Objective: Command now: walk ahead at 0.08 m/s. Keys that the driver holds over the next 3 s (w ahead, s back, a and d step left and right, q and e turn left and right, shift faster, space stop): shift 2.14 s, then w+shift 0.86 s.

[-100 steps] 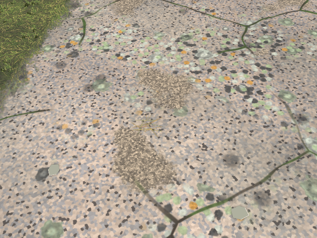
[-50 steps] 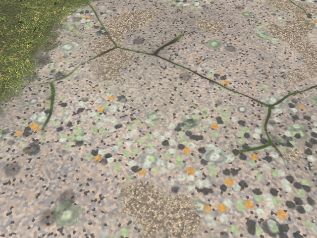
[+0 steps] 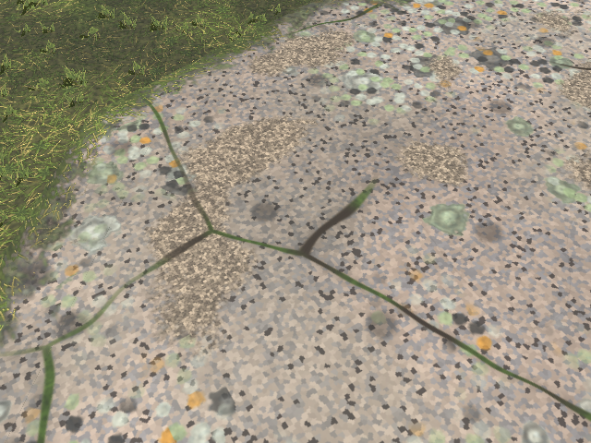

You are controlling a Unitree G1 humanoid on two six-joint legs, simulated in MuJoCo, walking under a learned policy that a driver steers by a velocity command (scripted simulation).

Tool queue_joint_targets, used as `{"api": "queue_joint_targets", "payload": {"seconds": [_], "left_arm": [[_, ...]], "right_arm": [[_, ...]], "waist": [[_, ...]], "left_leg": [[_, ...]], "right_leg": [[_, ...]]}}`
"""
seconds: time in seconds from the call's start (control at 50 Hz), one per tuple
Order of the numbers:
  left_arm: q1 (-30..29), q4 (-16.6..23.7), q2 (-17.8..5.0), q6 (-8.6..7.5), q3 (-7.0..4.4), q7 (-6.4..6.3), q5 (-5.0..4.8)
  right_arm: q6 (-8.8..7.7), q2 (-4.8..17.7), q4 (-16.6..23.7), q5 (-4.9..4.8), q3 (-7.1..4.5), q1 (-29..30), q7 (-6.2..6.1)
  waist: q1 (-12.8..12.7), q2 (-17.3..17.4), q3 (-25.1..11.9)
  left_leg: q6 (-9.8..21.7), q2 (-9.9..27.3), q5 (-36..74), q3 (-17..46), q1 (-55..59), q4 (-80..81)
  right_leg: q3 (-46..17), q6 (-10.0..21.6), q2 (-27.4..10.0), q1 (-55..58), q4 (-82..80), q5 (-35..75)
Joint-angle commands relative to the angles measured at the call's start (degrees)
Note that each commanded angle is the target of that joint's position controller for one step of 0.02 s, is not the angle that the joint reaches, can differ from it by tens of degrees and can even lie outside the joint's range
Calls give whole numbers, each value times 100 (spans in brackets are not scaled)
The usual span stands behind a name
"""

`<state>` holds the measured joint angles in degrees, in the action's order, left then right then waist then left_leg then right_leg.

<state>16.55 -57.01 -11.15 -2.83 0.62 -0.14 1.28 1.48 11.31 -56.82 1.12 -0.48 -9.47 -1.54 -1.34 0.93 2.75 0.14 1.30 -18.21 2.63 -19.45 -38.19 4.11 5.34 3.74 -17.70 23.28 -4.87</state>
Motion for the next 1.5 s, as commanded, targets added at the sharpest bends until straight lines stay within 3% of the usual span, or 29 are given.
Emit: {"api": "queue_joint_targets", "payload": {"seconds": [0.02, 0.04, 0.06, 0.08, 0.1, 0.16, 0.22, 0.32, 0.78, 1.5], "left_arm": [[-178, 276, -734, 118, -163, -53, -43], [-55, 236, -669, 151, -158, -61, -37], [167, 212, -591, 186, -165, -61, -75], [312, 140, -450, 233, -158, -45, -133], [321, 46, -440, 247, -158, -39, -113], [390, -98, -536, 224, -190, -44, -47], [286, -201, -450, 192, -164, -69, -70], [236, -348, -383, 197, -145, -115, -78], [383, -822, -134, 242, -119, -206, -81], [512, -1035, 43, 253, -115, -243, -83]], "right_arm": [[17, 376, -168, 60, -37, -798, -36], [-37, 467, -164, 98, -28, -807, -49], [-108, 700, -135, 112, -48, -761, -67], [-149, 694, -219, -2, -47, -607, -56], [-211, 460, -230, -35, 15, -502, -40], [-294, 465, -284, -104, 0, -490, -60], [-279, 355, -398, -86, 3, -801, -58], [-268, 328, -501, -70, 4, -1015, -65], [-253, 63, -777, -65, 50, -1357, -122], [-278, -108, -885, -58, 50, -1581, -143]], "waist": [[322, -582, -250], [298, -369, -75], [110, -16, 77], [-83, 612, 283], [-138, 635, 232], [-174, 389, 97], [-24, 46, 65], [54, -81, 21], [74, -65, 152], [85, -67, 248]], "left_leg": [[123, -42, 387, -210, 1385, 946], [197, 226, 485, 142, 1400, 1434], [321, 655, 118, 727, 1088, 1897], [421, 765, -585, 942, 31, 2243], [341, 737, -895, 960, -453, 2537], [183, 477, -413, 661, -325, 2506], [259, 401, 86, 521, 198, 2265], [305, 372, 311, 455, 373, 2175], [316, 323, 806, 338, 660, 2077], [329, 327, 1043, 310, 835, 2099]], "right_leg": [[-1361, 191, -1284, -926, -1143, -2196], [-1396, -23, -1210, -1023, -1094, -2488], [-1224, -210, -941, -942, -868, -2290], [-778, -288, -576, -191, -649, -1575], [-738, -315, -575, 601, -397, -948], [-864, -285, -745, 979, -375, -602], [-930, -272, -801, 621, -532, -725], [-937, -292, -820, 623, -570, -643], [-920, -291, -859, 735, -448, -221], [-874, -320, -868, 843, -365, 12]]}}
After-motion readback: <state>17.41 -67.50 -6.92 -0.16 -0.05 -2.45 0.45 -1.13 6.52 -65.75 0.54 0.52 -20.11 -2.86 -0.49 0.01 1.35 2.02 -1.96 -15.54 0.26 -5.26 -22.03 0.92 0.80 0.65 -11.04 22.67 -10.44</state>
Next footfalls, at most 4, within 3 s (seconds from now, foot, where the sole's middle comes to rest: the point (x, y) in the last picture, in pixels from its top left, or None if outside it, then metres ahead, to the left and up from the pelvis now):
0.04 left None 0.07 0.14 -0.77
2.50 right None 0.27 -0.11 -0.77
2.98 left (303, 341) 0.74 0.04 -0.77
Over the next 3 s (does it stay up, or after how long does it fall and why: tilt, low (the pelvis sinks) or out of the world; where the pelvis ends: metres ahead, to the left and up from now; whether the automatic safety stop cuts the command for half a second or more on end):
stays up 0.55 -0.02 -0.03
